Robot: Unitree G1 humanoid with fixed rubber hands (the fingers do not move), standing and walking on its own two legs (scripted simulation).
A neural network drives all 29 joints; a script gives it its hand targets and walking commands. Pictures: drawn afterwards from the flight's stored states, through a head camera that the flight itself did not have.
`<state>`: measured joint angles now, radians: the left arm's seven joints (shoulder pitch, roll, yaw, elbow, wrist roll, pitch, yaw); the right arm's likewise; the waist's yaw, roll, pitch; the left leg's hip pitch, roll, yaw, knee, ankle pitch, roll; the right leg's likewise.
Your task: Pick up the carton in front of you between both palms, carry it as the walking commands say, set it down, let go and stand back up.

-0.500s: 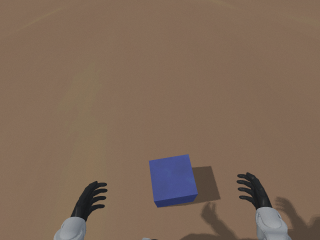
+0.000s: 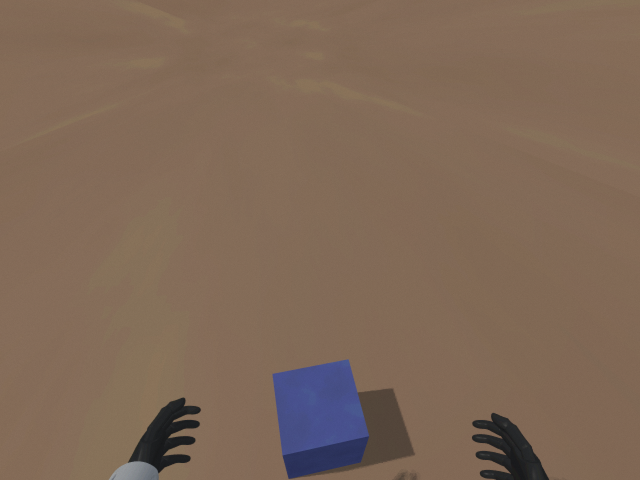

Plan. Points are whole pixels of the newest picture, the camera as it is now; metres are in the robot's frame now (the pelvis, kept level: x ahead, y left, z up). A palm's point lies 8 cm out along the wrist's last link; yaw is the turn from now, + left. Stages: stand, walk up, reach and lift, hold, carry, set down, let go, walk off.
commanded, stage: let go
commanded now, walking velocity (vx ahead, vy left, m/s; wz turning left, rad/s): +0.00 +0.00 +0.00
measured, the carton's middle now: (318, 419) +0.41 +0.03 -0.65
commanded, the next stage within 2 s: stand in 0.14 s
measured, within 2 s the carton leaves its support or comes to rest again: neither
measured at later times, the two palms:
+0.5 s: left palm out of the picture +0.15 +0.30 -0.10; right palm out of the picture +0.13 -0.28 -0.07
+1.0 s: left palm out of the picture +0.12 +0.31 -0.10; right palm out of the picture +0.11 -0.28 -0.09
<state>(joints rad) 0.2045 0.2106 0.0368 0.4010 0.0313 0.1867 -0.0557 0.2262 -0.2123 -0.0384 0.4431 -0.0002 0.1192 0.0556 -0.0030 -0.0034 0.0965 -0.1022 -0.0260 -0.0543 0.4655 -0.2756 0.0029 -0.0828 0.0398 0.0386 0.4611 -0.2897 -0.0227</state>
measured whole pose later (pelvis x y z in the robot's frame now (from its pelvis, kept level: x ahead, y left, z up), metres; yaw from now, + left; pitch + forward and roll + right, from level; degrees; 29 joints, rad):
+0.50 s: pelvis +0.01 +0.02 +0.00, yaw -1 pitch +0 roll +0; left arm 0.18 0.34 0.04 0.72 0.04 0.01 0.02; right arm 0.20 -0.33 -0.05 0.73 -0.04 0.01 -0.02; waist 0.00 -0.03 0.01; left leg -0.19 -0.04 -0.04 0.50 -0.30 0.02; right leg -0.17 0.03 0.05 0.48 -0.30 0.00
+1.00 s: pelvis +0.01 +0.02 +0.00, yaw -1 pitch -2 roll +0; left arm 0.15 0.36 0.01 0.90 0.03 -0.01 0.03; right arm 0.16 -0.35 -0.02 0.89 -0.03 0.00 -0.02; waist 0.00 -0.02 0.01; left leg -0.13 -0.04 -0.03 0.42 -0.26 0.03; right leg -0.11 0.01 0.05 0.41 -0.27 0.01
